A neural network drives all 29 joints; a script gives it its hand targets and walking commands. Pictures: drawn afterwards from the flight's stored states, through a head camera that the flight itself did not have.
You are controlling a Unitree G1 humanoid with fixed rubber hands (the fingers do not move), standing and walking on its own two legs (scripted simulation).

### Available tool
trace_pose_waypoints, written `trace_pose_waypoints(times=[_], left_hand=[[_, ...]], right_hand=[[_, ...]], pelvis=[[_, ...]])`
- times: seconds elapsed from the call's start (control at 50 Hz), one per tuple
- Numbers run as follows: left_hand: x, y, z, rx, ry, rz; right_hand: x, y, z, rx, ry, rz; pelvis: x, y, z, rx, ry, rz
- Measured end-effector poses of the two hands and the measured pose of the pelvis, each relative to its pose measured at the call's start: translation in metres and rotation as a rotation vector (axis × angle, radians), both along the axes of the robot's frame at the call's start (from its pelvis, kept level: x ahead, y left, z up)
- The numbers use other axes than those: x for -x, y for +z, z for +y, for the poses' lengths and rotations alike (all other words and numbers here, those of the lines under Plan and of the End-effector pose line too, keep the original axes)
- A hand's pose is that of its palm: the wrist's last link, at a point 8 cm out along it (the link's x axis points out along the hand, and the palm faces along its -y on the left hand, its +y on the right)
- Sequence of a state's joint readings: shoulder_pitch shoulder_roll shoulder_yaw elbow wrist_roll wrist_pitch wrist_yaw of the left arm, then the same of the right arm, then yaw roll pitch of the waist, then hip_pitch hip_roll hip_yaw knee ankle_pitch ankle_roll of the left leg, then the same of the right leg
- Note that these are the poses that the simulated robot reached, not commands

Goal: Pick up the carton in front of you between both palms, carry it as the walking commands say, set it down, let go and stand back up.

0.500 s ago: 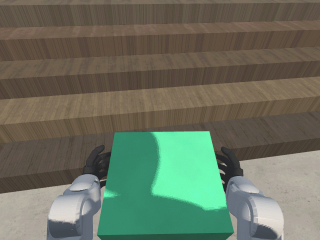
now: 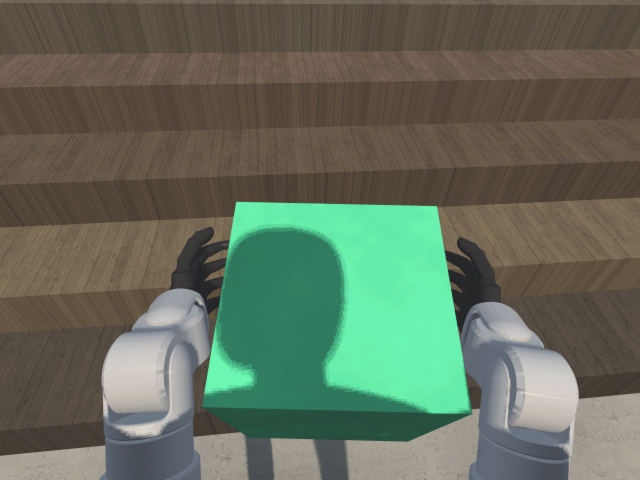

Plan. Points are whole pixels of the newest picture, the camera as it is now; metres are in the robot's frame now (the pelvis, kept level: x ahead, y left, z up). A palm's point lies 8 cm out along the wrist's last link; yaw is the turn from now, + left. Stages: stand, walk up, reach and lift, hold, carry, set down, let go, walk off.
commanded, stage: carry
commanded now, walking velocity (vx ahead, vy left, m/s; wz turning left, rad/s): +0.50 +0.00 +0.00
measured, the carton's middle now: (331, 335) +0.29 +0.00 +0.07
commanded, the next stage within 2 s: none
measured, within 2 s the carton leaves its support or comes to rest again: neither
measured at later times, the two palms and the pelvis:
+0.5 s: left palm (236, 107) +0.68 +0.17 +0.16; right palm (407, 112) +0.70 -0.13 +0.16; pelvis +0.31 +0.00 -0.01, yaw +1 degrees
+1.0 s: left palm out of the picture +1.01 +0.15 +0.28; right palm out of the picture +0.96 -0.14 +0.28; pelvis +0.63 +0.08 +0.16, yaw -1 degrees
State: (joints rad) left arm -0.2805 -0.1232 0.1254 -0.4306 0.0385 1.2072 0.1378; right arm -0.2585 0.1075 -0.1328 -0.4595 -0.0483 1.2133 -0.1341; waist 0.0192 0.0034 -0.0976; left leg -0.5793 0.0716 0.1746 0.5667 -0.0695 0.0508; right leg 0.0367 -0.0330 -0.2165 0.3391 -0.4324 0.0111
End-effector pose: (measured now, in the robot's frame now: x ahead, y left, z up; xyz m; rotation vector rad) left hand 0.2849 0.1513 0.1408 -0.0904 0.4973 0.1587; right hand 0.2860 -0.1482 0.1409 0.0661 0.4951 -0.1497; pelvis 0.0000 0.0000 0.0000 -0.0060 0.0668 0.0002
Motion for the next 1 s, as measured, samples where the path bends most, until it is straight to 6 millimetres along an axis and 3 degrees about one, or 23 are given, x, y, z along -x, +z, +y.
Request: trace_pose_waypoints(times=[0.08,0.16,0.32,0.4,0.5,0.6,0.68,0.76,0.82,0.88,0.94,1.0], left_hand=[[-0.088,-0.009,0.009,-0.016,-0.055,0.008],[-0.157,-0.008,0.010,0.007,-0.074,0.083],[-0.281,0.020,0.015,0.039,-0.029,0.058],[-0.337,0.025,0.017,0.032,0.004,0.051],[-0.392,0.020,0.023,0.008,0.085,0.059],[-0.434,0.000,0.038,0.001,0.127,0.140],[-0.481,0.011,0.050,0.009,0.136,0.084],[-0.546,0.026,0.057,0.009,0.107,0.050],[-0.604,0.032,0.048,0.026,0.033,0.085],[-0.655,0.052,0.027,0.049,-0.069,0.116],[-0.691,0.090,0.010,0.062,-0.111,0.130],[-0.730,0.141,0.001,0.046,-0.141,0.092]], right_hand=[[-0.077,-0.001,0.009,0.042,-0.023,0.010],[-0.137,-0.001,0.010,0.040,-0.053,0.086],[-0.269,0.028,0.015,0.001,-0.052,0.058],[-0.333,0.030,0.016,-0.021,-0.030,0.050],[-0.411,0.014,0.023,-0.062,0.038,0.060],[-0.466,-0.006,0.039,-0.091,0.061,0.143],[-0.514,0.004,0.051,-0.105,0.060,0.089],[-0.568,0.015,0.057,-0.094,0.040,0.053],[-0.602,0.024,0.047,-0.070,-0.033,0.084],[-0.622,0.048,0.028,-0.051,-0.121,0.116],[-0.642,0.085,0.013,-0.058,-0.177,0.131],[-0.676,0.137,0.005,-0.068,-0.200,0.094]], pelvis=[[-0.055,-0.017,0.016,-0.007,-0.008,-0.009],[-0.094,-0.004,0.025,0.004,-0.010,0.007],[-0.186,0.014,0.025,0.012,-0.001,0.046],[-0.241,0.010,0.017,0.008,0.008,0.051],[-0.314,-0.005,0.003,-0.003,0.022,0.039],[-0.363,0.006,0.003,0.005,0.010,0.040],[-0.410,0.013,0.012,-0.010,0.004,0.040],[-0.468,0.021,0.028,-0.042,0.004,0.036],[-0.516,0.039,0.048,-0.060,0.012,0.039],[-0.550,0.075,0.063,-0.074,0.017,0.022],[-0.585,0.120,0.070,-0.066,0.008,0.015],[-0.625,0.158,0.075,-0.027,-0.012,0.008]])
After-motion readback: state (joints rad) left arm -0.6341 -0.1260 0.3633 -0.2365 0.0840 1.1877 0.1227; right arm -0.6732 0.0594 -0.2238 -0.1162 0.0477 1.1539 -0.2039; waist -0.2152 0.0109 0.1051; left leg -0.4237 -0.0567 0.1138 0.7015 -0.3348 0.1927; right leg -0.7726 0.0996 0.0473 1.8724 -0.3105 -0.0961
